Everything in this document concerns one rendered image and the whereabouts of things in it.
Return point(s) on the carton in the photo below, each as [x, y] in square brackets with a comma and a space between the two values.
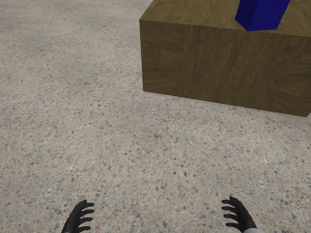
[257, 15]

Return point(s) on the left robot hand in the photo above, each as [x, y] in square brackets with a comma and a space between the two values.
[74, 220]

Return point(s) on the pedestal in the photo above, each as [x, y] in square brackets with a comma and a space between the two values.
[196, 49]

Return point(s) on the right robot hand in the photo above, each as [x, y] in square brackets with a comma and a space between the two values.
[242, 216]

